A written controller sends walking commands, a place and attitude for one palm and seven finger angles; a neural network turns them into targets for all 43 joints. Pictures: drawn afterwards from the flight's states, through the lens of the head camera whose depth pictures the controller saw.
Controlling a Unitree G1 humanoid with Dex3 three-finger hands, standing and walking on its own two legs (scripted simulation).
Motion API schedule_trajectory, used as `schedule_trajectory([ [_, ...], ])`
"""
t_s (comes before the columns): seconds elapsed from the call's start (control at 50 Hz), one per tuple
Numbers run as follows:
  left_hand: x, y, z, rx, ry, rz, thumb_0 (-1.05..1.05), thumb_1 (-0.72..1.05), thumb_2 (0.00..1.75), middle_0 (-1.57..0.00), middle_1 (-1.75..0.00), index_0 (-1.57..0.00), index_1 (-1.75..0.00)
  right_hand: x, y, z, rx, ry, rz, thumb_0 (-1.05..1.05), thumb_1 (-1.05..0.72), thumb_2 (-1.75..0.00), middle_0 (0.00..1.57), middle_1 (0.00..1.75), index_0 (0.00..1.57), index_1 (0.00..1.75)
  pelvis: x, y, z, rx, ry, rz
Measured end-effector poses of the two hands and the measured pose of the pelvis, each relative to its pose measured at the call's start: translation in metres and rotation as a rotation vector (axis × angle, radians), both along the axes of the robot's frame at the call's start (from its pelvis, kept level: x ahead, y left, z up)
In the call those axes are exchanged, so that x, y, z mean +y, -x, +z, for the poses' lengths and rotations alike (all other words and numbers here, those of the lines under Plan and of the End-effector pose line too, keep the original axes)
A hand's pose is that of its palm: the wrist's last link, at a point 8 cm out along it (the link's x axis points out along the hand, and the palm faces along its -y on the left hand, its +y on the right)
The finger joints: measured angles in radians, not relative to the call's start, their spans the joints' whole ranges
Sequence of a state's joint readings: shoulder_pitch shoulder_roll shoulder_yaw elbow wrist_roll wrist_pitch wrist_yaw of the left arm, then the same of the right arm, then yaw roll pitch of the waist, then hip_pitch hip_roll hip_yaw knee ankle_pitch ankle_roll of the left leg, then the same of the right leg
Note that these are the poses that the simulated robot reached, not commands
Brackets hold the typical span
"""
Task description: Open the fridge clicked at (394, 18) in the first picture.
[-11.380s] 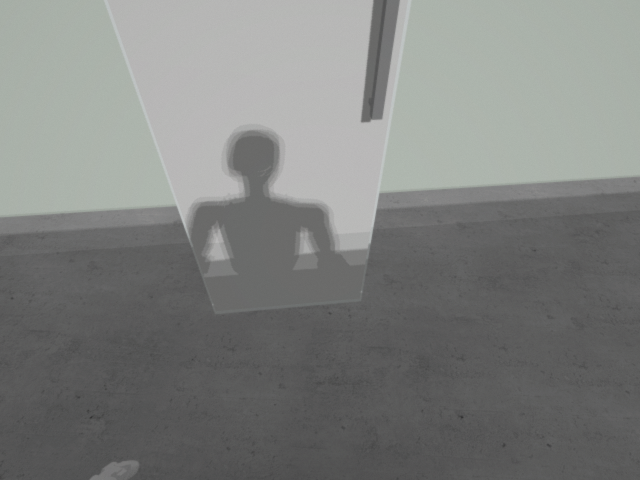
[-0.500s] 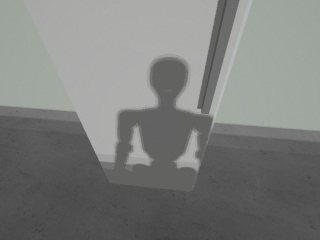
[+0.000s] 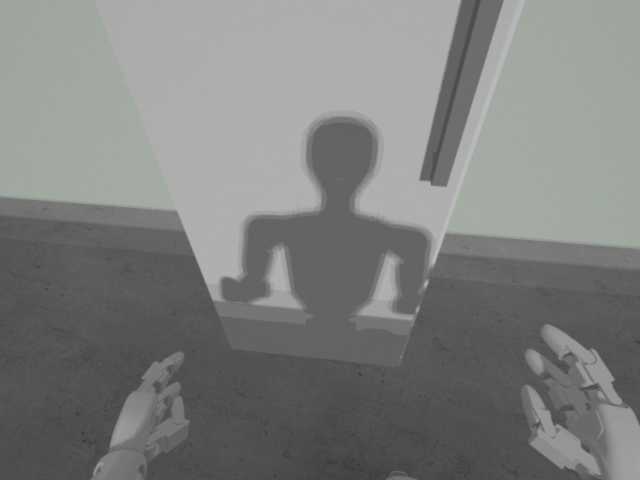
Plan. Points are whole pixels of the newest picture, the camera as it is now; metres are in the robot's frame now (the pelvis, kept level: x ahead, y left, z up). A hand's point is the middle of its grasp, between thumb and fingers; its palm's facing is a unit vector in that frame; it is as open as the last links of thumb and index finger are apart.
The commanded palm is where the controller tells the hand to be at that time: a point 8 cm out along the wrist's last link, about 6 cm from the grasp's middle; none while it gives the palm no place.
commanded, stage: raise the hand to about handle height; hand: right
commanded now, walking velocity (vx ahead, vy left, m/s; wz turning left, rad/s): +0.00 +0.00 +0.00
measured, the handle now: (471, 45) +0.52 -0.14 +0.30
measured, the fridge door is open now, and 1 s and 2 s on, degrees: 0 0 0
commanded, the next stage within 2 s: move the hooked fingers beside the handle in 1.72 s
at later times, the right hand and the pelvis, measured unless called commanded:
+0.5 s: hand (620, 333) +0.25 -0.27 +0.14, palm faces +0.18 +0.98 -0.07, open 11.3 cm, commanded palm +0.21 -0.31 +0.15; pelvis +0.03 -0.01 +0.03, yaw +0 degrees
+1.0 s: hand out of the picture +0.26 -0.30 +0.23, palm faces +0.19 +0.98 -0.07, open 13.8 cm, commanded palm +0.23 -0.34 +0.25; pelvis +0.02 -0.02 +0.05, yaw -2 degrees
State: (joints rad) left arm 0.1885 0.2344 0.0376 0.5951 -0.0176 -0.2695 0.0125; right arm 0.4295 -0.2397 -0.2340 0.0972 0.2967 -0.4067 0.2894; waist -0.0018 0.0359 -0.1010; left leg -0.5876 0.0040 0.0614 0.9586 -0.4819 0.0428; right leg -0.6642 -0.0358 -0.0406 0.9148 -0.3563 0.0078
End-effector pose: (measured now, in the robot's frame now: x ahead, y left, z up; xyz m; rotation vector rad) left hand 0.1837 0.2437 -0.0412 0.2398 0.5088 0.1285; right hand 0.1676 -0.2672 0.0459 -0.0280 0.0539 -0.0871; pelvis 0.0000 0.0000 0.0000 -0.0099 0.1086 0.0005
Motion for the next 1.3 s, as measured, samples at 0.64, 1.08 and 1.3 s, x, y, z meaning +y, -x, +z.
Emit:
schedule_trajectory([
  [0.64, -0.015, -0.012, 0.015, 0.065, -0.036, 0.029, 0.02, 0.9, 0.9, -0.2, -0.3, -0.2, -0.3, -0.049, -0.055, 0.111, -0.079, 0.041, -0.049, 0.0, 0.08, -0.47, 0.27, 0.94, 0.27, 0.94, -0.019, -0.034, 0.037, -0.091, -0.022, -0.021],
  [1.08, -0.064, -0.04, 0.048, -0.031, 0.044, -0.088, 0.02, 0.9, 0.9, -0.21, -0.3, -0.21, -0.3, -0.078, -0.064, 0.203, -0.116, 0.062, -0.107, -0.01, 0.48, -0.31, 0.3, 1.19, 0.3, 1.19, -0.016, -0.01, 0.054, -0.205, -0.019, -0.041],
  [1.3, -0.04, -0.024, 0.046, -0.008, 0.044, -0.051, 0.02, 0.9, 0.9, -0.21, -0.3, -0.2, -0.3, -0.08, -0.071, 0.251, -0.153, 0.078, -0.089, -0.01, 0.5, -0.3, 0.31, 1.2, 0.31, 1.2, -0.007, -0.002, 0.055, -0.221, -0.019, -0.039],
])
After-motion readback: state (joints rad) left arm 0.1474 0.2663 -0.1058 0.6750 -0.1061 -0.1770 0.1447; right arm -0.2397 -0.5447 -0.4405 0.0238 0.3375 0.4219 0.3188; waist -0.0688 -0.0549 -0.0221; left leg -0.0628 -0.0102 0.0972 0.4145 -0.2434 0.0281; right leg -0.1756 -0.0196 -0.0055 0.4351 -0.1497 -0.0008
